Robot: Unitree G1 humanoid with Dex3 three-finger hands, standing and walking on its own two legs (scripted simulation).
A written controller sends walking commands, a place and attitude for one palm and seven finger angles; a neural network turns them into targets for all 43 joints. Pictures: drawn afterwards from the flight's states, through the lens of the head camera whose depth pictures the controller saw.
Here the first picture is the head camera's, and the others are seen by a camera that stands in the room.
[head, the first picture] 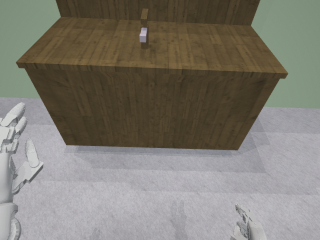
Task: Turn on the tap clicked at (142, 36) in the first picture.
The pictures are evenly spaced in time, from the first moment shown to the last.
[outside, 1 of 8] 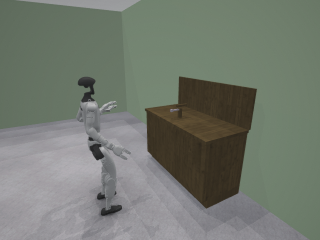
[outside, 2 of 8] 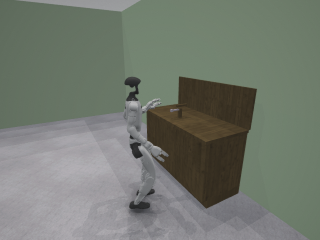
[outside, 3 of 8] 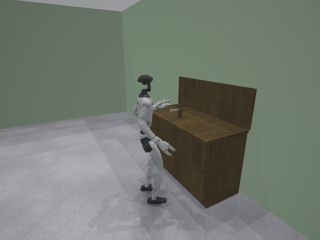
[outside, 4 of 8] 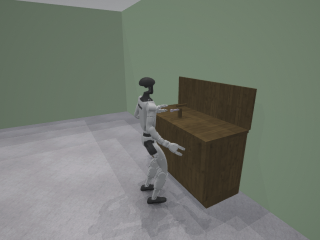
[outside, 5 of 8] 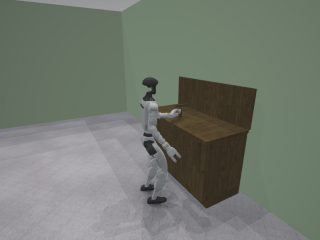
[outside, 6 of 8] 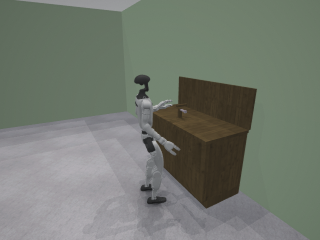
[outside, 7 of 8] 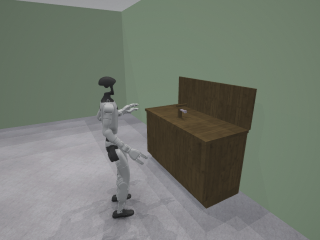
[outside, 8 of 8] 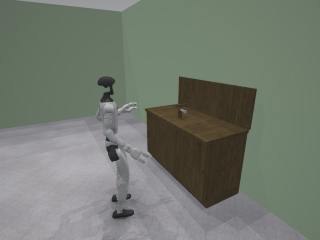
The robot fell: no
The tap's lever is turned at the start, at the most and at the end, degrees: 0 86 86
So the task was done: yes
